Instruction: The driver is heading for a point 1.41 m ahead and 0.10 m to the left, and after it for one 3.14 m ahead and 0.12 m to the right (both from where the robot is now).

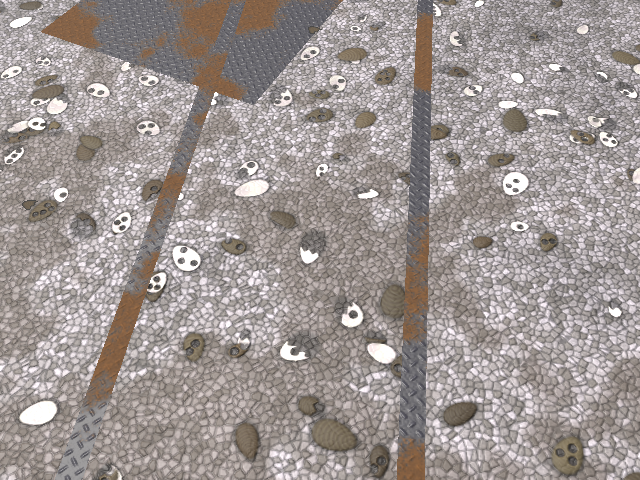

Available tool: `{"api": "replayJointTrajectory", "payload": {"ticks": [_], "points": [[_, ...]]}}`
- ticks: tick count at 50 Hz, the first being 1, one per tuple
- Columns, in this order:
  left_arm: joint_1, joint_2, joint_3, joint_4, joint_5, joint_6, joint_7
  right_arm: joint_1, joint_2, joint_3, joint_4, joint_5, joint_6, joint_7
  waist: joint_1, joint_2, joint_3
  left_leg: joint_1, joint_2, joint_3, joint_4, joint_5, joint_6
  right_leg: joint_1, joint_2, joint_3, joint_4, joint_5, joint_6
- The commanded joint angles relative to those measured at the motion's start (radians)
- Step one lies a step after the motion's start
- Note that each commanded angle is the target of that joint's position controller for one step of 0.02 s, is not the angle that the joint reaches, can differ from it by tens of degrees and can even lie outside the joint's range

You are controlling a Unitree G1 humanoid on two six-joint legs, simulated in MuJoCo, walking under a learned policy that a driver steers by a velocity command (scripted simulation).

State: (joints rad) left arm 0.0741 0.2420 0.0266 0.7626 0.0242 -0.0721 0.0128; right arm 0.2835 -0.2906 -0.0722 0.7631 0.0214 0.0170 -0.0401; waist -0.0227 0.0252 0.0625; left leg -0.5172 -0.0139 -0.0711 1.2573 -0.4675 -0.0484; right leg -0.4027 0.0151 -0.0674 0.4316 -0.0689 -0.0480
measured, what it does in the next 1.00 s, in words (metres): walks ahead: left foot, then right foot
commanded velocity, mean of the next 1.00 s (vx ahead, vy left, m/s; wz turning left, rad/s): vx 0.38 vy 0.00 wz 0.26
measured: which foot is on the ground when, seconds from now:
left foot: up 0.00-0.28, down 0.30-0.80, up 0.82-1.00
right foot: down 0.00-0.30, up 0.32-0.78, down 0.80-1.00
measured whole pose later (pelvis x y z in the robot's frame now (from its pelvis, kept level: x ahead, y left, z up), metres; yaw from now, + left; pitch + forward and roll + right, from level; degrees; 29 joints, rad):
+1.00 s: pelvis +0.39 +0.07 +0.01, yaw +13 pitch +1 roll -2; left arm 0.24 0.26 0.05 0.86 0.00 -0.10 -0.04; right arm 0.27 -0.28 -0.05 0.77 0.02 -0.08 -0.02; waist 0.02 0.04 0.03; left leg -0.53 0.09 -0.05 1.18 -0.30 0.04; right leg -0.26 0.07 -0.08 0.38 -0.15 -0.08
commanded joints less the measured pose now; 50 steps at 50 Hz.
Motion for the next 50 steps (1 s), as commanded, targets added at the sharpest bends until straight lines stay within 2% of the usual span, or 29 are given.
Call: {"api": "replayJointTrajectory", "payload": {"ticks": [1,3,5,7,10,13,14,15,16,17,18,19,21,22,25,28,33,36,38,39,40,41,42,43,44,45,46,47,50], "points": [[-0.005,0.132,0.036,-0.039,0.006,-0.009,0.005,0.108,-0.017,-0.008,-0.067,-0.001,0.013,-0.008,-0.014,-0.13,-0.129,-0.006,0.067,0.022,-0.092,0.051,-0.011,0.104,-0.267,0.165,-0.198,0.229,-0.22],[0.01,0.162,0.049,-0.031,-0.004,-0.004,0.012,0.061,-0.024,-0.006,-0.102,-0.009,0.012,-0.004,-0.003,-0.112,-0.17,-0.018,0.093,0.019,-0.174,0.09,-0.008,0.16,-0.317,0.162,-0.201,0.27,-0.248],[0.004,0.185,0.06,-0.035,-0.019,0.005,0.014,0.031,-0.035,-0.006,-0.121,-0.006,0.011,0.01,0.005,-0.112,-0.197,0.007,0.114,0.032,-0.257,0.154,0.009,0.164,-0.332,0.149,-0.243,0.011,-0.238],[-0.01,0.213,0.07,-0.037,-0.034,0.01,0.011,0.007,-0.054,-0.01,-0.135,-0.005,0.009,0.026,0.003,-0.143,-0.179,0.056,0.11,0.062,-0.342,0.179,0.035,0.131,-0.325,0.127,-0.281,-0.188,-0.209],[0.01,0.234,0.081,-0.028,-0.049,0.011,-0.001,-0.027,-0.07,-0.015,-0.144,-0.004,0.0,0.043,0.014,-0.145,-0.149,0.11,0.09,0.108,-0.474,0.156,0.074,0.147,-0.333,0.101,-0.287,-0.311,-0.173],[0.029,0.225,0.078,-0.009,-0.066,0.023,-0.012,0.022,-0.049,-0.016,-0.116,-0.005,-0.014,0.052,-0.019,-0.107,-0.134,0.266,0.044,0.166,-0.706,0.168,0.122,0.121,-0.316,0.069,-0.214,-0.422,-0.133],[0.036,0.192,0.068,-0.004,-0.062,0.027,-0.017,0.088,-0.054,-0.022,-0.079,-0.006,-0.017,0.049,-0.037,-0.081,-0.135,0.368,0.006,0.186,-0.768,0.159,0.139,0.071,-0.274,0.033,-0.141,-0.471,-0.103],[0.022,0.123,0.046,-0.009,-0.048,0.025,-0.027,0.176,-0.077,-0.032,-0.047,-0.004,-0.02,0.043,-0.063,-0.001,-0.133,0.496,0.063,0.073,-0.847,0.088,0.172,-0.039,-0.206,-0.039,0.046,-0.475,-0.05],[-0.009,0.025,0.012,-0.038,-0.012,0.013,-0.05,0.237,-0.154,-0.041,-0.055,-0.013,-0.028,0.032,-0.063,0.247,-0.114,0.615,0.307,-0.295,-0.95,0.11,0.246,-0.292,-0.098,-0.104,0.445,-0.532,0.026],[-0.035,0.112,0.041,-0.072,-0.037,-0.008,-0.056,0.198,-0.246,-0.058,-0.086,-0.023,-0.05,0.038,-0.046,0.259,-0.046,0.556,0.417,-0.567,-1.076,-0.108,0.383,-0.517,-0.036,0.016,0.581,-0.506,0.015],[-0.076,0.185,0.059,-0.071,-0.06,-0.021,-0.056,0.157,-0.188,-0.045,-0.104,-0.023,-0.075,0.042,-0.051,0.149,0.002,0.537,0.388,-0.514,-1.11,-0.144,0.364,-0.556,-0.092,0.088,0.635,-0.387,-0.005],[-0.057,0.189,0.063,-0.06,-0.063,-0.026,-0.059,0.111,-0.151,-0.031,-0.108,-0.019,-0.09,0.042,-0.02,0.13,0.014,0.538,0.354,-0.429,-1.103,-0.065,0.326,-0.571,-0.111,0.106,0.617,-0.262,-0.015],[-0.018,0.173,0.063,-0.016,-0.031,-0.025,-0.055,0.061,-0.115,-0.016,-0.12,-0.012,-0.096,0.041,0.006,0.089,-0.013,0.522,0.289,-0.276,-1.109,0.154,0.274,-0.49,-0.134,0.105,0.567,-0.122,0.009],[-0.017,0.158,0.062,-0.005,-0.028,-0.025,-0.057,0.071,-0.106,-0.012,-0.118,-0.018,-0.099,0.037,0.008,0.076,-0.031,0.517,0.267,-0.223,-1.112,0.271,0.262,-0.452,-0.127,0.093,0.561,-0.062,0.02],[-0.041,0.116,0.052,-0.004,-0.032,-0.019,-0.055,0.131,-0.103,-0.013,-0.089,-0.019,-0.102,0.028,-0.003,0.053,-0.047,0.546,0.231,-0.109,-1.108,0.479,0.243,-0.426,-0.107,0.075,0.465,0.056,0.048],[-0.111,0.086,0.039,-0.026,-0.039,-0.017,-0.059,0.168,-0.105,-0.014,-0.062,-0.02,-0.1,0.022,-0.029,0.073,-0.016,0.527,0.209,-0.045,-1.12,0.493,0.228,-0.378,-0.087,0.061,0.314,0.148,0.056],[-0.224,0.075,0.024,-0.071,-0.047,-0.029,-0.082,0.22,-0.119,-0.019,-0.011,-0.011,-0.096,0.019,-0.066,0.078,0.058,0.564,0.245,-0.033,-1.115,0.477,0.236,-0.359,-0.067,0.04,0.155,0.151,0.03],[-0.226,0.089,0.022,-0.086,-0.045,-0.04,-0.096,0.212,-0.13,-0.024,0.01,-0.001,-0.087,0.015,-0.045,0.088,0.062,0.618,0.276,-0.033,-1.063,0.585,0.223,-0.32,-0.056,0.034,0.1,0.07,-0.011],[-0.149,0.123,0.036,-0.072,-0.041,-0.041,-0.092,0.188,-0.152,-0.029,0.014,-0.004,-0.08,0.012,0.002,0.119,-0.007,0.641,0.27,-0.018,-0.959,0.894,0.202,-0.172,-0.007,-0.004,0.093,0.002,-0.044],[-0.037,0.154,0.053,-0.045,-0.039,-0.04,-0.084,0.17,-0.159,-0.029,0.016,-0.007,-0.073,0.011,0.065,0.129,-0.085,0.631,0.243,0.009,-0.826,1.095,0.184,-0.014,0.034,-0.037,0.083,-0.003,-0.071],[0.138,0.198,0.074,0.001,-0.038,-0.035,-0.07,0.162,-0.149,-0.022,0.013,-0.011,-0.071,0.01,0.144,0.115,-0.197,0.521,0.199,0.038,-0.622,1.127,0.153,0.256,0.02,-0.018,0.099,0.04,-0.107],[0.324,0.281,0.089,0.03,-0.026,-0.028,-0.054,0.184,-0.1,0.0,-0.007,-0.034,-0.076,0.009,0.19,-0.044,-0.364,0.266,0.128,0.064,-0.273,0.726,0.118,0.597,-0.216,0.262,0.128,0.043,-0.182],[0.366,0.299,0.092,0.056,-0.021,-0.031,-0.065,0.343,0.044,0.035,0.004,-0.011,-0.097,0.027,0.092,-0.341,-0.532,-0.08,-0.07,-0.051,0.048,-0.103,0.064,0.882,-0.425,0.797,-0.038,-0.238,-0.342],[0.318,0.205,0.071,0.054,-0.04,-0.032,-0.061,0.222,-0.085,0.011,0.005,0.016,-0.118,0.03,0.141,-0.227,-0.423,-0.186,-0.018,-0.13,0.135,-0.085,0.082,0.802,-0.379,0.796,-0.134,-0.336,-0.282],[0.24,0.168,0.06,0.043,-0.041,-0.029,-0.053,0.106,-0.123,-0.001,-0.03,0.033,-0.128,0.033,0.127,-0.169,-0.256,-0.236,0.037,-0.078,0.121,0.005,0.094,0.646,-0.348,0.615,-0.146,-0.273,-0.235],[0.169,0.154,0.053,0.03,-0.036,-0.029,-0.051,0.055,-0.115,0.003,-0.038,0.019,-0.134,0.026,0.088,-0.051,-0.181,-0.187,0.095,-0.046,0.066,0.098,0.097,0.478,-0.316,0.504,-0.167,-0.152,-0.21],[0.127,0.133,0.048,0.024,-0.025,-0.031,-0.053,0.033,-0.111,-0.004,-0.038,-0.001,-0.13,0.021,0.056,-0.032,-0.127,-0.143,0.125,-0.031,0.011,0.149,0.095,0.355,-0.275,0.422,-0.19,-0.054,-0.201],[0.112,0.118,0.043,0.025,-0.012,-0.035,-0.053,0.065,-0.095,-0.005,-0.033,-0.003,-0.119,0.023,0.02,-0.061,-0.123,-0.083,0.151,-0.039,-0.011,0.184,0.096,0.286,-0.25,0.372,-0.22,-0.018,-0.2],[0.122,0.125,0.045,0.049,-0.024,-0.051,-0.053,0.078,-0.048,0.002,-0.028,-0.006,-0.091,0.019,-0.009,-0.085,-0.078,-0.075,0.174,-0.015,-0.097,0.213,0.074,0.191,-0.227,0.271,-0.291,0.056,-0.221]]}}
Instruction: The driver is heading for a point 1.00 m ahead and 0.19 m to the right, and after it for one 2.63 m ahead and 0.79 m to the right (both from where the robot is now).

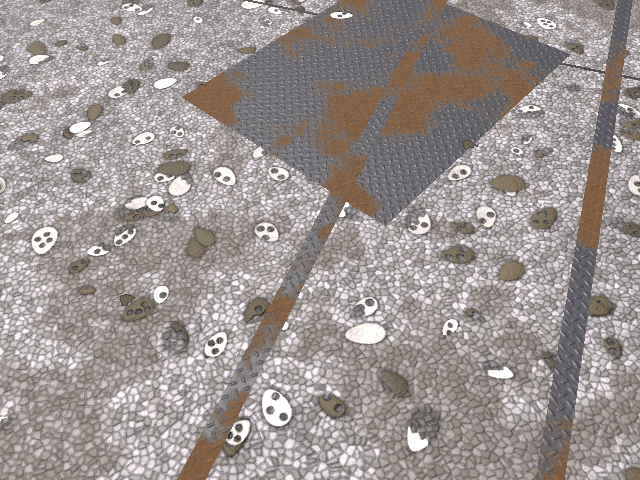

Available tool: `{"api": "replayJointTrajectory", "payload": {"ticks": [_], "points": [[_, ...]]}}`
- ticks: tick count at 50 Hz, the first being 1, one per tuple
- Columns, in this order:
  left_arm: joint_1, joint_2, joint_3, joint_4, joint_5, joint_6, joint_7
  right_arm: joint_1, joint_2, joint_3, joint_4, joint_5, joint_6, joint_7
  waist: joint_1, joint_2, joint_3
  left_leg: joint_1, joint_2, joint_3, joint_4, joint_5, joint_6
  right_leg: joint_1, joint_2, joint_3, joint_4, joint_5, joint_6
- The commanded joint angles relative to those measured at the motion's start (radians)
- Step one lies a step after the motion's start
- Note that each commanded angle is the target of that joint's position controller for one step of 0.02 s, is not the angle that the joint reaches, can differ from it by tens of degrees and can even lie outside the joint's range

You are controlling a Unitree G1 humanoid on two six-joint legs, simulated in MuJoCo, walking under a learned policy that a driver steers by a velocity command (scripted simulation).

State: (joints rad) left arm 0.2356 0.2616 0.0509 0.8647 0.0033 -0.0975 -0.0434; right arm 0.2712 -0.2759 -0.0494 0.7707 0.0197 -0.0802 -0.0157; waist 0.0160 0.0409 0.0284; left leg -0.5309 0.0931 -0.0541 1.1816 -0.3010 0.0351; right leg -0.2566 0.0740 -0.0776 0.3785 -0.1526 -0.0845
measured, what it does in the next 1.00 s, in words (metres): walks ahead, turning right: left foot, then right foot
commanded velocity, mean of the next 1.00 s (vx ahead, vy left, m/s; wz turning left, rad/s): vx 0.50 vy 0.00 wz -0.20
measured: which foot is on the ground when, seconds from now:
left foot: up 0.00-0.32, down 0.34-0.94, up 0.96-1.00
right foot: down 0.00-0.36, up 0.38-0.90, down 0.92-1.00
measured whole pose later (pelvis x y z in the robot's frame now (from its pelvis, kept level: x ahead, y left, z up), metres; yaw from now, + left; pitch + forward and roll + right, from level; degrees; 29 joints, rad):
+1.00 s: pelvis +0.56 -0.02 -0.02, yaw -16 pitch +2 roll +1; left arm 0.13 0.28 0.07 0.73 -0.02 -0.05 -0.04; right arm 0.27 -0.28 -0.06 0.85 0.02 -0.09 -0.01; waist -0.01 0.00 0.05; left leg -0.24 0.04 0.02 1.13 -0.48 -0.01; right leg -0.47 0.06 -0.04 0.63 -0.20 -0.11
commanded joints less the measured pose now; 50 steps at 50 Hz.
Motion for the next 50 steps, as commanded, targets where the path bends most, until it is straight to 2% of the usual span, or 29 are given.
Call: {"api": "replayJointTrajectory", "payload": {"ticks": [1,3,7,10,12,15,16,17,18,19,20,21,22,23,24,25,28,31,35,40,41,43,44,45,46,47,48,49,50], "points": [[-0.029,0.116,0.023,-0.045,-0.005,-0.027,0.007,0.056,-0.062,-0.02,-0.05,-0.012,0.009,-0.007,-0.044,-0.097,-0.023,-0.094,0.071,-0.023,-0.061,0.079,-0.023,0.036,-0.282,0.254,-0.251,0.177,-0.186],[0.001,0.133,0.026,-0.034,-0.007,-0.022,0.017,-0.018,-0.061,-0.018,-0.075,-0.021,0.007,-0.007,-0.026,-0.087,-0.003,-0.156,0.077,-0.01,-0.166,0.18,-0.042,0.059,-0.27,0.212,-0.258,0.238,-0.179],[0.063,0.155,0.025,-0.019,-0.017,-0.007,0.029,-0.168,-0.026,-0.002,-0.107,-0.014,-0.011,0.009,0.032,-0.077,0.015,-0.121,0.036,0.037,-0.464,0.389,-0.038,0.1,-0.227,0.131,-0.254,0.244,-0.128],[0.129,0.172,0.026,0.005,-0.025,0.007,0.03,-0.264,-0.025,0.003,-0.137,-0.003,-0.02,0.029,0.075,-0.081,0.035,-0.125,0.008,0.055,-0.58,0.409,-0.032,0.186,-0.262,0.144,-0.231,0.206,-0.126],[0.153,0.175,0.027,0.02,-0.026,0.02,0.033,-0.304,-0.037,0.001,-0.16,0.0,-0.025,0.044,0.079,-0.088,0.044,-0.15,-0.005,0.049,-0.627,0.362,-0.014,0.269,-0.299,0.16,-0.194,0.228,-0.12],[0.134,0.197,0.035,0.025,-0.027,0.036,0.041,-0.258,-0.074,-0.013,-0.164,-0.002,-0.03,0.057,0.026,-0.117,0.007,-0.063,-0.039,0.059,-0.67,0.244,0.029,0.347,-0.33,0.167,-0.098,0.403,-0.09],[0.108,0.204,0.037,0.021,-0.026,0.041,0.043,-0.173,-0.099,-0.026,-0.143,-0.005,-0.031,0.054,-0.029,-0.125,-0.047,0.065,-0.072,0.088,-0.691,0.235,0.05,0.342,-0.309,0.143,0.002,0.56,-0.073],[0.097,0.184,0.029,0.015,-0.02,0.046,0.045,-0.014,-0.144,-0.051,-0.094,-0.008,-0.03,0.046,-0.104,-0.107,-0.148,0.292,-0.087,0.101,-0.698,0.26,0.083,0.279,-0.256,0.103,0.19,0.63,-0.046],[0.106,0.134,0.006,-0.012,0.004,0.043,0.047,0.172,-0.221,-0.072,-0.062,-0.02,-0.024,0.034,-0.163,0.008,-0.305,0.611,0.1,-0.107,-0.661,0.297,0.15,0.067,-0.194,0.058,0.512,0.354,-0.009],[0.247,0.005,-0.029,-0.015,-0.005,0.02,0.035,0.199,-0.278,-0.081,-0.042,-0.023,-0.022,0.041,-0.08,0.277,-0.42,0.931,0.306,-0.594,-0.775,0.072,0.307,-0.342,-0.005,0.088,0.839,-0.355,0.044],[0.178,0.12,-0.006,-0.004,-0.027,0.0,0.028,0.204,-0.169,-0.055,-0.053,-0.016,-0.023,0.041,-0.128,0.163,-0.398,0.917,0.289,-0.656,-0.85,-0.033,0.269,-0.454,-0.051,0.212,0.938,-0.415,0.029],[0.077,0.165,0.007,-0.04,-0.049,-0.012,0.023,0.124,-0.142,-0.043,-0.063,-0.016,-0.024,0.037,-0.118,0.109,-0.248,0.788,0.259,-0.504,-0.87,0.016,0.228,-0.509,-0.1,0.189,0.944,-0.328,0.018],[0.025,0.153,0.005,-0.052,-0.043,-0.015,0.028,0.049,-0.131,-0.037,-0.074,-0.018,-0.022,0.037,-0.086,0.02,-0.164,0.64,0.223,-0.391,-0.891,0.139,0.211,-0.479,-0.15,0.159,0.899,-0.238,0.022],[0.01,0.144,0.009,-0.051,-0.029,-0.009,0.03,-0.001,-0.104,-0.031,-0.077,-0.024,-0.023,0.04,-0.056,-0.007,-0.107,0.526,0.192,-0.301,-0.925,0.223,0.204,-0.442,-0.18,0.158,0.845,-0.184,0.03],[0.039,0.132,0.012,-0.043,-0.029,0.005,0.03,-0.024,-0.085,-0.026,-0.075,-0.031,-0.03,0.041,-0.023,0.021,-0.099,0.456,0.168,-0.239,-0.958,0.252,0.192,-0.377,-0.208,0.169,0.812,-0.145,0.036],[0.065,0.113,0.011,-0.031,-0.033,0.021,0.031,-0.034,-0.076,-0.026,-0.069,-0.03,-0.038,0.043,-0.009,0.033,-0.091,0.417,0.153,-0.194,-0.991,0.255,0.193,-0.343,-0.213,0.169,0.791,-0.125,0.044],[0.044,0.085,0.012,-0.035,-0.034,0.05,0.039,-0.023,-0.098,-0.035,-0.035,-0.034,-0.052,0.036,-0.001,0.027,-0.034,0.358,0.148,-0.073,-1.053,0.304,0.193,-0.381,-0.208,0.191,0.726,-0.046,0.07],[-0.022,0.082,0.019,-0.057,-0.027,0.051,0.038,0.0,-0.109,-0.04,-0.009,-0.039,-0.048,0.021,-0.017,0.015,-0.006,0.4,0.141,0.019,-1.07,0.338,0.173,-0.458,-0.19,0.216,0.595,0.105,0.085],[-0.132,0.056,0.011,-0.092,-0.019,0.041,0.019,0.009,-0.126,-0.042,0.013,-0.032,-0.041,0.007,-0.057,0.009,0.025,0.432,0.125,0.135,-1.08,0.348,0.135,-0.431,-0.175,0.144,0.386,0.268,0.081],[-0.256,0.043,0.003,-0.171,-0.02,0.04,-0.009,0.075,-0.149,-0.054,0.062,-0.015,-0.011,0.0,-0.102,0.001,0.068,0.61,0.186,0.186,-1.012,0.43,0.123,-0.497,-0.163,0.08,0.267,0.172,0.043],[-0.264,0.047,0.005,-0.186,-0.021,0.041,-0.016,0.072,-0.155,-0.057,0.065,-0.011,-0.003,-0.002,-0.096,0.008,0.068,0.639,0.197,0.194,-0.983,0.488,0.115,-0.495,-0.156,0.064,0.256,0.122,0.03],[-0.229,0.069,0.017,-0.201,-0.023,0.043,-0.025,0.042,-0.181,-0.064,0.058,-0.006,0.012,-0.009,-0.057,0.04,0.026,0.662,0.2,0.226,-0.875,0.785,0.091,-0.397,-0.107,0.004,0.247,0.02,-0.006],[-0.168,0.091,0.031,-0.195,-0.024,0.047,-0.024,0.029,-0.195,-0.068,0.053,-0.004,0.02,-0.015,-0.019,0.062,-0.022,0.659,0.194,0.241,-0.776,0.96,0.078,-0.299,-0.067,-0.029,0.254,-0.028,-0.028],[-0.037,0.13,0.055,-0.167,-0.027,0.048,-0.021,0.01,-0.201,-0.068,0.048,-0.002,0.029,-0.019,0.057,0.056,-0.093,0.619,0.167,0.265,-0.6,1.045,0.055,-0.123,-0.021,-0.049,0.214,-0.014,-0.058],[0.134,0.199,0.091,-0.125,-0.027,0.052,-0.005,0.008,-0.191,-0.061,0.037,-0.004,0.027,-0.024,0.138,0.011,-0.184,0.451,0.122,0.277,-0.349,0.905,0.015,0.165,-0.022,0.021,0.166,0.035,-0.103],[0.207,0.317,0.118,-0.112,-0.03,0.057,0.016,0.088,-0.068,-0.022,-0.006,-0.043,0.007,-0.011,0.084,-0.244,-0.28,0.027,-0.015,0.256,0.026,0.134,-0.048,0.538,-0.285,0.477,0.151,0.022,-0.248],[0.209,0.305,0.104,-0.141,-0.026,0.044,0.011,0.075,-0.055,-0.004,-0.029,-0.025,-0.039,0.006,0.074,-0.248,-0.435,-0.194,-0.154,0.018,0.225,-0.308,-0.058,0.697,-0.422,0.939,-0.04,-0.126,-0.379],[0.192,0.229,0.084,-0.138,-0.017,0.036,0.008,-0.049,-0.129,-0.024,-0.054,0.017,-0.067,0.02,0.117,-0.155,-0.333,-0.3,-0.088,-0.056,0.247,-0.23,-0.032,0.644,-0.391,0.812,-0.08,-0.115,-0.309],[0.136,0.191,0.073,-0.143,-0.022,0.03,0.01,-0.091,-0.129,-0.021,-0.07,0.021,-0.079,0.021,0.088,-0.108,-0.216,-0.305,-0.044,-0.04,0.173,-0.134,-0.013,0.499,-0.35,0.662,-0.079,-0.05,-0.266]]}}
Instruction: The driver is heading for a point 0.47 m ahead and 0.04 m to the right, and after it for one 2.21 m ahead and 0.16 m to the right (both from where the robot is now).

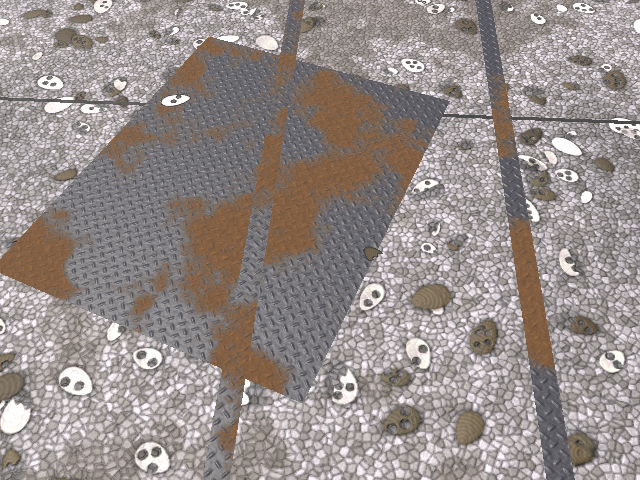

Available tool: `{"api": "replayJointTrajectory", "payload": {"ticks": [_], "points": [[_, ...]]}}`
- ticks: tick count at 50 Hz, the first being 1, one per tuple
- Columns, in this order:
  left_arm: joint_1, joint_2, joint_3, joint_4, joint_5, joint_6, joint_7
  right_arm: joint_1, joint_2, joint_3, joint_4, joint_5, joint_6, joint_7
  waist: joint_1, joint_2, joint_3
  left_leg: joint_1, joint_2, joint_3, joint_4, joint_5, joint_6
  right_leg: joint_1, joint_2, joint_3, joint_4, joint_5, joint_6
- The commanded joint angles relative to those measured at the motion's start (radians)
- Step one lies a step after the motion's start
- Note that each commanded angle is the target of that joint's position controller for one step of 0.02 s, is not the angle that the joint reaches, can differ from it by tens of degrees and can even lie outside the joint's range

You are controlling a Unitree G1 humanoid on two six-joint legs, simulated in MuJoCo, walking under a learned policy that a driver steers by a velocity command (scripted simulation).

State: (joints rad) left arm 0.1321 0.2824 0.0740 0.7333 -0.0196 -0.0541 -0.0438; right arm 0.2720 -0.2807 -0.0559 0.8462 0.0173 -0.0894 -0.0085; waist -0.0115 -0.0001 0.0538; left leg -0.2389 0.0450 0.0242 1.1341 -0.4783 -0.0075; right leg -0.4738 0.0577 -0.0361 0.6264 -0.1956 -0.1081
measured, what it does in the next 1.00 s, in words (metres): walks ahead: left foot, then right foot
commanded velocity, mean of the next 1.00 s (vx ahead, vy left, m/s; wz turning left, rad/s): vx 0.50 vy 0.00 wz -0.27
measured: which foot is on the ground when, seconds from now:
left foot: up 0.00-0.38, down 0.40-0.92, up 0.94-1.00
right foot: down 0.00-0.42, up 0.44-0.90, down 0.92-1.00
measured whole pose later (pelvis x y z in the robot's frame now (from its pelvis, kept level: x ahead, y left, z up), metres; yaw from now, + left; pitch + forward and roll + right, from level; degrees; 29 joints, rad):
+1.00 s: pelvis +0.54 -0.08 +0.01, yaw -14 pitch +2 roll +1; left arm 0.09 0.26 0.04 0.67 -0.01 -0.08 -0.03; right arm 0.36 -0.30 -0.04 0.87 0.02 -0.07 0.01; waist -0.05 0.01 0.02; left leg -0.25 0.00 -0.04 0.98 -0.49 0.02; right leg -0.44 0.01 -0.03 0.55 -0.16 -0.05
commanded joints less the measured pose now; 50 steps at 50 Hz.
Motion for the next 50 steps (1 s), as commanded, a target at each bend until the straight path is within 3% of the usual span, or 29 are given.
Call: {"api": "replayJointTrajectory", "payload": {"ticks": [1,2,3,5,7,11,14,16,18,19,20,21,22,23,24,25,26,28,30,36,39,42,44,45,46,47,48,49,50], "points": [[0.163,0.137,0.039,-0.028,-0.003,-0.013,0.011,-0.096,-0.121,-0.018,-0.135,0.0,-0.071,0.004,0.066,0.001,-0.165,-0.537,0.045,-0.11,0.131,0.106,0.025,0.555,-0.288,0.508,-0.333,0.087,-0.207],[0.111,0.105,0.028,-0.046,0.003,-0.013,0.014,-0.086,-0.134,-0.028,-0.132,-0.02,-0.061,-0.002,0.028,-0.007,-0.127,-0.461,0.071,-0.108,0.062,0.148,0.015,0.437,-0.254,0.436,-0.355,0.175,-0.191],[0.092,0.098,0.025,-0.061,0.011,-0.012,0.018,-0.071,-0.131,-0.031,-0.133,-0.025,-0.047,-0.001,0.004,-0.026,-0.117,-0.406,0.079,-0.109,0.031,0.171,0.005,0.366,-0.232,0.409,-0.379,0.216,-0.19],[0.098,0.119,0.031,-0.065,0.008,-0.016,0.028,-0.057,-0.102,-0.028,-0.14,-0.032,-0.026,-0.002,-0.012,-0.034,-0.106,-0.378,0.076,-0.089,-0.045,0.205,-0.026,0.29,-0.21,0.355,-0.4,0.31,-0.196],[0.129,0.146,0.039,-0.059,0.005,-0.017,0.041,-0.114,-0.084,-0.022,-0.165,-0.036,-0.016,-0.005,0.0,-0.037,-0.081,-0.395,0.059,-0.073,-0.163,0.294,-0.053,0.25,-0.186,0.308,-0.408,0.348,-0.185],[0.188,0.151,0.04,-0.046,-0.004,-0.004,0.057,-0.266,-0.049,-0.006,-0.206,-0.027,-0.023,0.005,0.063,-0.079,-0.063,-0.331,-0.003,-0.065,-0.478,0.531,-0.061,0.225,-0.13,0.272,-0.382,0.232,-0.123],[0.234,0.147,0.038,-0.026,-0.007,0.001,0.06,-0.324,-0.065,-0.007,-0.224,-0.013,-0.035,0.023,0.093,-0.095,-0.058,-0.292,-0.024,-0.071,-0.585,0.59,-0.048,0.273,-0.166,0.319,-0.353,0.158,-0.11],[0.257,0.133,0.034,-0.011,-0.005,0.003,0.063,-0.328,-0.085,-0.013,-0.228,-0.014,-0.045,0.034,0.093,-0.098,-0.055,-0.293,-0.021,-0.085,-0.629,0.558,-0.021,0.351,-0.203,0.365,-0.305,0.15,-0.101],[0.25,0.141,0.037,-0.006,0.002,0.007,0.064,-0.294,-0.104,-0.021,-0.226,-0.015,-0.052,0.038,0.069,-0.123,-0.05,-0.264,-0.023,-0.077,-0.647,0.467,0.015,0.406,-0.233,0.399,-0.258,0.218,-0.087],[0.234,0.14,0.036,-0.009,0.003,0.01,0.063,-0.237,-0.115,-0.029,-0.213,-0.017,-0.056,0.035,0.035,-0.13,-0.066,-0.19,-0.038,-0.054,-0.678,0.444,0.039,0.415,-0.221,0.393,-0.207,0.314,-0.073],[0.223,0.117,0.028,-0.016,0.006,0.01,0.059,-0.138,-0.143,-0.044,-0.187,-0.025,-0.06,0.03,-0.014,-0.114,-0.131,-0.036,-0.034,-0.049,-0.695,0.458,0.073,0.4,-0.168,0.359,-0.083,0.425,-0.049],[0.218,0.082,0.01,-0.036,0.02,0.009,0.057,0.017,-0.191,-0.056,-0.171,-0.039,-0.061,0.024,-0.081,-0.035,-0.273,0.224,0.105,-0.194,-0.659,0.471,0.14,0.281,-0.109,0.298,0.172,0.308,-0.015],[0.375,0.017,-0.009,-0.036,-0.006,-0.004,0.056,0.139,-0.27,-0.082,-0.124,-0.042,-0.049,0.03,-0.042,0.282,-0.404,0.58,0.309,-0.633,-0.725,0.264,0.314,-0.092,0.047,0.189,0.534,-0.139,0.067],[0.364,0.078,-0.006,-0.021,-0.013,-0.012,0.055,0.154,-0.182,-0.061,-0.114,-0.01,-0.045,0.039,-0.061,0.268,-0.364,0.586,0.346,-0.816,-0.83,0.042,0.315,-0.249,0.022,0.238,0.66,-0.37,0.071],[0.245,0.139,0.01,-0.038,-0.018,-0.015,0.052,0.094,-0.127,-0.044,-0.124,-0.003,-0.04,0.035,-0.079,0.149,-0.209,0.46,0.312,-0.682,-0.844,0.005,0.27,-0.309,-0.026,0.237,0.704,-0.292,0.068],[0.165,0.133,0.006,-0.059,-0.008,-0.017,0.052,0.033,-0.113,-0.035,-0.138,-0.015,-0.03,0.033,-0.061,0.063,-0.135,0.332,0.27,-0.556,-0.856,0.089,0.242,-0.29,-0.071,0.188,0.677,-0.217,0.068],[0.119,0.12,0.007,-0.073,0.008,-0.022,0.05,-0.004,-0.095,-0.027,-0.135,-0.021,-0.025,0.034,-0.04,0.039,-0.067,0.221,0.231,-0.472,-0.884,0.198,0.239,-0.276,-0.104,0.163,0.607,-0.165,0.071],[0.14,0.091,0.008,-0.069,0.01,-0.018,0.045,-0.026,-0.073,-0.017,-0.131,-0.029,-0.028,0.034,0.001,0.089,-0.064,0.127,0.174,-0.368,-0.923,0.333,0.224,-0.187,-0.146,0.142,0.515,-0.114,0.077],[0.145,0.059,0.0,-0.068,0.011,-0.012,0.043,-0.01,-0.09,-0.02,-0.115,-0.018,-0.032,0.032,0.009,0.103,-0.069,0.1,0.166,-0.303,-0.95,0.428,0.241,-0.174,-0.156,0.114,0.44,-0.098,0.09],[-0.041,0.02,-0.021,-0.112,0.013,-0.023,0.034,0.046,-0.149,-0.033,-0.073,-0.002,-0.014,0.018,-0.045,0.074,-0.04,0.096,0.134,-0.151,-0.986,0.511,0.216,-0.14,-0.146,0.067,0.072,0.186,0.115],[-0.124,0.027,-0.021,-0.135,0.004,-0.029,0.023,0.103,-0.159,-0.033,-0.043,0.005,-0.004,0.018,-0.076,0.076,-0.021,0.129,0.152,-0.141,-0.967,0.495,0.206,-0.105,-0.121,0.051,-0.024,0.24,0.112],[-0.168,0.045,-0.016,-0.159,0.0,-0.036,0.009,0.123,-0.172,-0.037,-0.021,0.009,0.011,0.014,-0.071,0.086,-0.003,0.209,0.196,-0.162,-0.925,0.52,0.19,-0.106,-0.109,0.053,-0.086,0.169,0.08],[-0.113,0.071,-0.004,-0.149,0.003,-0.04,0.006,0.105,-0.189,-0.042,-0.016,0.01,0.022,0.009,-0.024,0.095,-0.03,0.239,0.203,-0.154,-0.848,0.657,0.168,-0.008,-0.085,0.032,-0.13,0.116,0.05],[-0.015,0.098,0.012,-0.12,0.009,-0.041,0.01,0.09,-0.186,-0.039,-0.017,0.012,0.026,0.006,0.033,0.085,-0.088,0.224,0.168,-0.117,-0.734,0.804,0.147,0.14,-0.059,0.005,-0.163,0.122,0.026],[0.143,0.15,0.036,-0.077,0.015,-0.039,0.019,0.089,-0.155,-0.026,-0.025,0.003,0.026,0.004,0.1,0.057,-0.198,0.131,0.117,-0.071,-0.534,0.805,0.114,0.382,-0.096,0.042,-0.144,0.144,-0.013],[0.291,0.246,0.057,-0.061,0.035,-0.034,0.029,0.143,-0.074,0.003,-0.059,-0.018,0.013,0.005,0.12,-0.12,-0.361,-0.203,0.008,-0.005,-0.158,0.483,0.048,0.762,-0.347,0.385,-0.126,0.12,-0.132],[0.332,0.243,0.054,-0.042,0.021,-0.028,0.023,0.195,-0.037,0.018,-0.052,-0.012,-0.007,0.01,0.107,-0.291,-0.441,-0.437,-0.09,-0.092,0.05,-0.108,0.028,0.879,-0.456,0.733,-0.27,-0.055,-0.218],[0.296,0.168,0.031,-0.043,0.01,-0.027,0.023,0.114,-0.136,-0.008,-0.061,0.013,-0.018,0.017,0.12,-0.187,-0.318,-0.545,-0.028,-0.14,0.142,-0.078,0.038,0.794,-0.42,0.676,-0.307,-0.175,-0.179],[0.221,0.143,0.019,-0.051,0.006,-0.026,0.023,0.037,-0.153,-0.013,-0.084,0.019,-0.023,0.02,0.1,-0.136,-0.197,-0.566,0.019,-0.106,0.124,0.024,0.046,0.652,-0.387,0.543,-0.331,-0.133,-0.147]]}}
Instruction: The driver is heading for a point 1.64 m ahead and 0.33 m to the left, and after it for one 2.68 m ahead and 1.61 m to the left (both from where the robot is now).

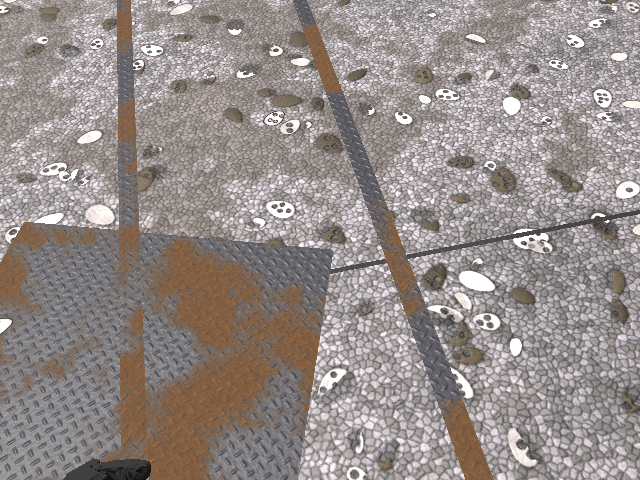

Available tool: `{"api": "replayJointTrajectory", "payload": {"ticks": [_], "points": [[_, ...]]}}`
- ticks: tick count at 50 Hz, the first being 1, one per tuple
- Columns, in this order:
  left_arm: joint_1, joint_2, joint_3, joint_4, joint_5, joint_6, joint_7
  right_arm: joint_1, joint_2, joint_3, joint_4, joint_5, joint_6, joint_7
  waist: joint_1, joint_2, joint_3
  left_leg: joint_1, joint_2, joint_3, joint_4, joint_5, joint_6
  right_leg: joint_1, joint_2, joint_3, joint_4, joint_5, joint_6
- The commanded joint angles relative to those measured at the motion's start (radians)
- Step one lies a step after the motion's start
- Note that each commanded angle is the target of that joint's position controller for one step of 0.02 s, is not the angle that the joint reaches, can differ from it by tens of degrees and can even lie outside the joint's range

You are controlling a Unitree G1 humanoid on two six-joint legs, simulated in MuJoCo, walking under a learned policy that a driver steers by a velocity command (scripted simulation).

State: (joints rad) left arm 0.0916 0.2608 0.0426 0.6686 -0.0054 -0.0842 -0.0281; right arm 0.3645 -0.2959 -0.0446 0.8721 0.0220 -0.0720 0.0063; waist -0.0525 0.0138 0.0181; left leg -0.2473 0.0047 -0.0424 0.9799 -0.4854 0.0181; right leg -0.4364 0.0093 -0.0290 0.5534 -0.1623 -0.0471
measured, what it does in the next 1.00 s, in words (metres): walks ahead: left foot, then right foot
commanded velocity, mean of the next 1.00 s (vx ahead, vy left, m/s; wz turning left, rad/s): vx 0.50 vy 0.00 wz -0.01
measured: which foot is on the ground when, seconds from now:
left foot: up 0.00-0.44, down 0.46-1.00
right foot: down 0.00-0.48, up 0.50-0.96, down 0.98-1.00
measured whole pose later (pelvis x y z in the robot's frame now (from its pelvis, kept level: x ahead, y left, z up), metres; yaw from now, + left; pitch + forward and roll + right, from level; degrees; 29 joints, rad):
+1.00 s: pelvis +0.55 +0.01 -0.01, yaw +0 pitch +2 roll +2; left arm 0.04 0.25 0.04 0.75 -0.01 -0.09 -0.04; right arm 0.38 -0.30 -0.06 0.93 0.02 -0.05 0.00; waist -0.07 -0.01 0.01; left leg 0.02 0.00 0.04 0.40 -0.44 0.00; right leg -0.48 -0.03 -0.02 0.50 -0.08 -0.05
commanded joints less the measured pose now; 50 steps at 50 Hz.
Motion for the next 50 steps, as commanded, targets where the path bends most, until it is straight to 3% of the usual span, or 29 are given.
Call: {"api": "replayJointTrajectory", "payload": {"ticks": [1,2,3,6,9,13,16,19,21,22,23,24,25,26,27,28,30,32,34,39,42,45,47,48,49,50], "points": [[0.2,0.142,0.043,0.008,0.001,0.004,0.004,-0.094,-0.127,-0.024,-0.113,0.0,-0.039,0.002,0.113,-0.087,-0.097,-0.521,0.093,-0.023,0.231,0.112,0.016,0.485,-0.297,0.448,-0.29,-0.085,-0.194],[0.159,0.12,0.035,0.004,0.009,0.001,0.0,-0.094,-0.116,-0.028,-0.112,-0.011,-0.031,0.001,0.08,-0.085,-0.056,-0.469,0.119,-0.026,0.182,0.168,0.01,0.385,-0.263,0.384,-0.326,-0.006,-0.186],[0.138,0.11,0.033,0.005,0.014,-0.004,-0.002,-0.071,-0.1,-0.027,-0.106,-0.011,-0.022,0.002,0.052,-0.108,-0.051,-0.413,0.134,-0.03,0.158,0.201,0.003,0.325,-0.243,0.342,-0.355,0.046,-0.187],[0.145,0.126,0.04,0.034,0.005,-0.023,0.0,-0.078,-0.065,-0.022,-0.107,-0.016,0.002,-0.005,0.029,-0.095,-0.031,-0.405,0.139,-0.017,0.081,0.28,-0.025,0.263,-0.222,0.241,-0.405,0.168,-0.201],[0.19,0.145,0.044,0.068,0.003,-0.02,0.013,-0.18,-0.05,-0.017,-0.138,-0.024,0.001,-0.005,0.053,-0.065,-0.003,-0.454,0.139,-0.013,-0.09,0.433,-0.04,0.286,-0.207,0.175,-0.419,0.242,-0.189],[0.257,0.168,0.047,0.108,-0.006,-0.01,0.024,-0.32,-0.025,-0.004,-0.173,-0.015,-0.013,0.012,0.107,-0.063,0.026,-0.404,0.099,0.022,-0.322,0.595,-0.031,0.312,-0.186,0.113,-0.426,0.207,-0.157],[0.315,0.178,0.048,0.146,-0.012,0.004,0.027,-0.404,-0.029,-0.002,-0.207,-0.007,-0.02,0.028,0.136,-0.062,0.05,-0.42,0.08,0.025,-0.405,0.582,-0.016,0.401,-0.223,0.123,-0.396,0.199,-0.154],[0.329,0.188,0.053,0.172,-0.015,0.02,0.034,-0.429,-0.046,-0.005,-0.231,-0.007,-0.027,0.045,0.122,-0.076,0.05,-0.417,0.064,0.024,-0.461,0.483,0.019,0.499,-0.265,0.138,-0.333,0.279,-0.135],[0.308,0.204,0.058,0.176,-0.014,0.03,0.038,-0.357,-0.076,-0.017,-0.216,-0.01,-0.03,0.046,0.074,-0.1,0.001,-0.285,0.024,0.06,-0.484,0.412,0.05,0.524,-0.259,0.126,-0.241,0.491,-0.112],[0.289,0.201,0.055,0.174,-0.013,0.036,0.04,-0.239,-0.106,-0.035,-0.182,-0.013,-0.03,0.04,0.008,-0.095,-0.071,-0.115,-0.009,0.092,-0.51,0.426,0.076,0.503,-0.221,0.092,-0.106,0.64,-0.091],[0.287,0.174,0.042,0.162,-0.003,0.037,0.044,-0.07,-0.161,-0.058,-0.137,-0.019,-0.029,0.03,-0.06,-0.065,-0.196,0.164,0.049,0.037,-0.471,0.475,0.12,0.373,-0.171,0.053,0.11,0.577,-0.059],[0.394,0.071,0.009,0.137,0.003,0.019,0.036,0.053,-0.258,-0.082,-0.12,-0.037,-0.023,0.023,-0.049,0.13,-0.364,0.598,0.31,-0.374,-0.47,0.379,0.27,-0.04,-0.033,-0.004,0.511,0.205,0.018],[0.393,0.066,0.003,0.157,0.002,-0.003,0.03,0.089,-0.203,-0.068,-0.104,-0.015,-0.016,0.023,-0.061,0.241,-0.445,0.682,0.392,-0.676,-0.624,0.263,0.323,-0.218,0.049,0.109,0.697,-0.399,0.031],[0.308,0.161,0.03,0.133,-0.026,-0.018,0.022,0.031,-0.154,-0.049,-0.11,-0.009,-0.013,0.021,-0.064,0.166,-0.3,0.576,0.362,-0.577,-0.658,0.166,0.274,-0.321,-0.015,0.154,0.775,-0.378,0.017],[0.225,0.165,0.029,0.108,-0.037,-0.025,0.021,-0.042,-0.131,-0.041,-0.124,-0.011,-0.011,0.018,-0.041,0.105,-0.181,0.423,0.327,-0.445,-0.681,0.19,0.241,-0.334,-0.068,0.117,0.748,-0.292,0.007],[0.183,0.153,0.03,0.099,-0.024,-0.023,0.025,-0.102,-0.106,-0.033,-0.127,-0.02,-0.012,0.02,-0.01,0.047,-0.09,0.269,0.285,-0.35,-0.723,0.258,0.227,-0.305,-0.104,0.096,0.677,-0.219,0.009],[0.221,0.125,0.034,0.115,-0.009,0.0,0.03,-0.16,-0.07,-0.023,-0.132,-0.033,-0.023,0.026,0.053,0.082,-0.05,0.106,0.233,-0.248,-0.787,0.357,0.212,-0.183,-0.147,0.105,0.591,-0.137,0.017],[0.238,0.092,0.029,0.123,-0.005,0.02,0.034,-0.159,-0.083,-0.028,-0.117,-0.027,-0.035,0.027,0.074,0.077,-0.037,0.047,0.221,-0.182,-0.83,0.433,0.228,-0.159,-0.153,0.093,0.542,-0.097,0.035],[0.175,0.089,0.029,0.102,0.001,0.024,0.038,-0.137,-0.106,-0.035,-0.098,-0.026,-0.038,0.018,0.068,0.054,-0.009,0.048,0.217,-0.135,-0.855,0.492,0.234,-0.212,-0.16,0.091,0.449,-0.009,0.054],[0.002,0.057,0.015,0.062,0.001,0.008,0.022,-0.066,-0.132,-0.04,-0.057,-0.014,-0.026,0.0,0.011,0.041,0.022,0.085,0.172,-0.026,-0.866,0.51,0.187,-0.188,-0.125,0.054,0.132,0.248,0.059],[-0.088,0.06,0.011,0.033,-0.008,0.002,0.008,-0.005,-0.147,-0.044,-0.022,-0.005,-0.015,-0.003,-0.024,0.04,0.044,0.157,0.201,-0.03,-0.847,0.477,0.185,-0.185,-0.103,0.045,0.036,0.264,0.053],[-0.13,0.078,0.014,0.007,-0.011,-0.006,-0.008,0.015,-0.156,-0.05,0.002,0.0,0.001,-0.008,-0.02,0.049,0.055,0.26,0.25,-0.05,-0.792,0.515,0.169,-0.202,-0.092,0.055,-0.025,0.179,0.022],[-0.09,0.102,0.021,0.013,-0.009,-0.01,-0.013,0.002,-0.168,-0.056,0.008,0.002,0.012,-0.013,0.013,0.066,0.029,0.301,0.263,-0.054,-0.729,0.631,0.15,-0.126,-0.071,0.037,-0.05,0.103,-0.004],[-0.014,0.123,0.034,0.034,-0.007,-0.012,-0.011,-0.021,-0.173,-0.056,0.006,0.003,0.017,-0.015,0.062,0.07,-0.016,0.297,0.241,-0.03,-0.639,0.785,0.132,-0.008,-0.041,0.007,-0.076,0.09,-0.024],[0.137,0.168,0.059,0.083,-0.003,-0.012,-0.004,-0.022,-0.148,-0.047,0.004,-0.002,0.022,-0.016,0.128,0.049,-0.115,0.248,0.186,0.012,-0.46,0.875,0.105,0.209,-0.022,-0.011,-0.081,0.105,-0.054],[0.319,0.243,0.08,0.118,0.007,-0.009,0.006,-0.01,-0.098,-0.024,-0.021,-0.025,0.021,-0.018,0.187,-0.063,-0.271,0.052,0.122,0.062,-0.148,0.636,0.066,0.515,-0.195,0.183,-0.046,0.142,-0.12]]}}
Keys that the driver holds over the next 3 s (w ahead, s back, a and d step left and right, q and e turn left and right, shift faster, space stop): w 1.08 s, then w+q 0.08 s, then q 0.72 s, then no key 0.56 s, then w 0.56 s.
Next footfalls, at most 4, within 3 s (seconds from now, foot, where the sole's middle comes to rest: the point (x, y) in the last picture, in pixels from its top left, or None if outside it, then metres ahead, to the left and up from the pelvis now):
0.46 left None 0.42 0.14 -0.77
0.98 right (374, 364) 0.71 -0.10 -0.77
1.48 left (272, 293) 0.92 0.12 -0.77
1.96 right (359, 272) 0.97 -0.10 -0.77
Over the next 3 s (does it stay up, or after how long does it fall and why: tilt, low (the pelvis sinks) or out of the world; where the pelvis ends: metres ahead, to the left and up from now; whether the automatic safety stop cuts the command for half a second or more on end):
stays up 1.00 0.04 0.02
